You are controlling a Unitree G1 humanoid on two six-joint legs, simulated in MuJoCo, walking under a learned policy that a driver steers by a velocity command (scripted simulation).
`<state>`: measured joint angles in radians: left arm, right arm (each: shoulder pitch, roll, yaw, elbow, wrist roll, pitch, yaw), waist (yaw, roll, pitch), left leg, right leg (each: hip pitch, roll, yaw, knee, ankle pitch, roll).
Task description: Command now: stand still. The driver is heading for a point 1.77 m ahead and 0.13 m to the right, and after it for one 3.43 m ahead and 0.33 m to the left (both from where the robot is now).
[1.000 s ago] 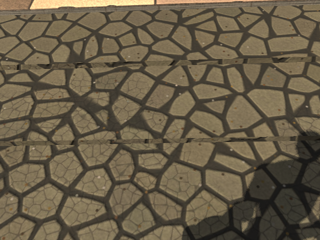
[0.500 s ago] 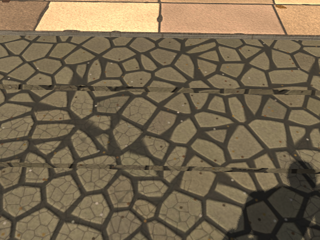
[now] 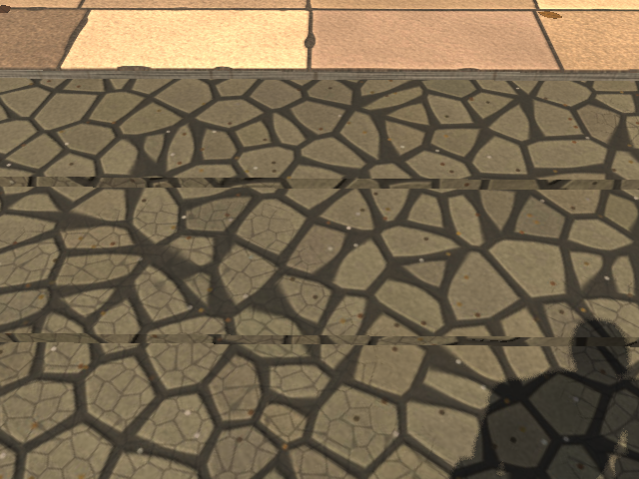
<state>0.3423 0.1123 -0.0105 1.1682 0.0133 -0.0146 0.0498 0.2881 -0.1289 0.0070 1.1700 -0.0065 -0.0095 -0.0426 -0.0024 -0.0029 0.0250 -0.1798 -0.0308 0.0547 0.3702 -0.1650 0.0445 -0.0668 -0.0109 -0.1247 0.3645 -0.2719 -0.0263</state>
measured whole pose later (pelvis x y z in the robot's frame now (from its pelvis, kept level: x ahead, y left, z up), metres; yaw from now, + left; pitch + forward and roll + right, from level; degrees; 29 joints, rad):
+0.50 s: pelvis +0.01 -0.01 +0.00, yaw +0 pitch -1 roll +0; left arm 0.38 0.09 -0.02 1.17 0.01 -0.03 0.05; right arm 0.31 -0.11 0.01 1.19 0.00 -0.01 -0.05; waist 0.00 0.00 0.02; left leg -0.18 -0.02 0.05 0.38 -0.18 0.03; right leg -0.06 0.00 -0.12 0.36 -0.28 -0.04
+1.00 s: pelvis +0.01 -0.03 +0.00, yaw +0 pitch -1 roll +1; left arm 0.40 0.09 -0.02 1.16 0.01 -0.03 0.05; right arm 0.32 -0.10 0.02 1.19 0.00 -0.01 -0.05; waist 0.00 0.00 0.02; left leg -0.18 0.00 0.04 0.40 -0.20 0.00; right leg -0.05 0.02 -0.12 0.36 -0.29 -0.06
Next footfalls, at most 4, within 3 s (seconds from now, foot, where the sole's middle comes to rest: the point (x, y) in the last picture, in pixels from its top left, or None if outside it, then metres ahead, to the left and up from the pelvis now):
1.86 left None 0.22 0.11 -0.78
2.30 right None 0.48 -0.05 -0.74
2.62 left None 0.38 0.14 -0.74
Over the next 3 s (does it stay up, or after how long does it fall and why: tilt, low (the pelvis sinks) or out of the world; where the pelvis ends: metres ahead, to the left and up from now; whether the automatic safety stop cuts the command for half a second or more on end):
stays up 0.40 0.03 0.04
